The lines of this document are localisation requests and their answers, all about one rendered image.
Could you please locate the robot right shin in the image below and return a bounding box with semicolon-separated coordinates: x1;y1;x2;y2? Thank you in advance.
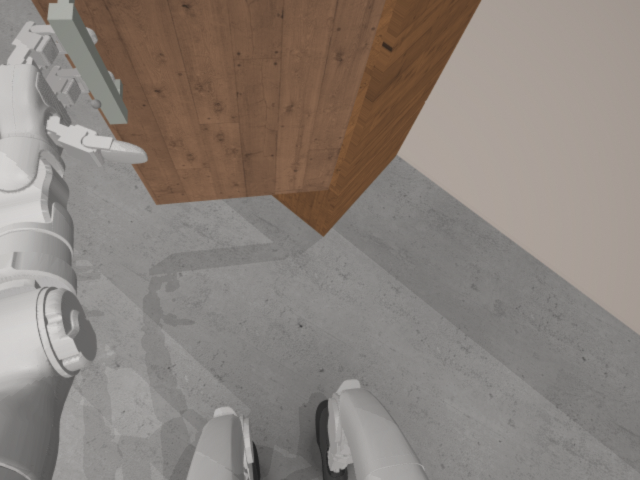
327;379;361;471

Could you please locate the robot right thigh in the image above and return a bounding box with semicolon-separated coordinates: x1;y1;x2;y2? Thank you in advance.
328;388;429;480

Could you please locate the robot left upper arm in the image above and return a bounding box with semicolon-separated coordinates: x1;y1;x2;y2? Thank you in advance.
0;287;97;480

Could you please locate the handle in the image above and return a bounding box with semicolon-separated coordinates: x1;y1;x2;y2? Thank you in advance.
47;0;128;124

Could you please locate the left robot forearm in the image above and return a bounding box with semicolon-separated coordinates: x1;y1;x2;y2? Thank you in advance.
0;136;77;299

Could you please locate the robot left hand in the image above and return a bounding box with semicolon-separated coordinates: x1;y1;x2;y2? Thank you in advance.
0;21;148;167

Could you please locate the cupboard door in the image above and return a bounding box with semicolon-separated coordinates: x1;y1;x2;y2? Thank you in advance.
32;0;386;205

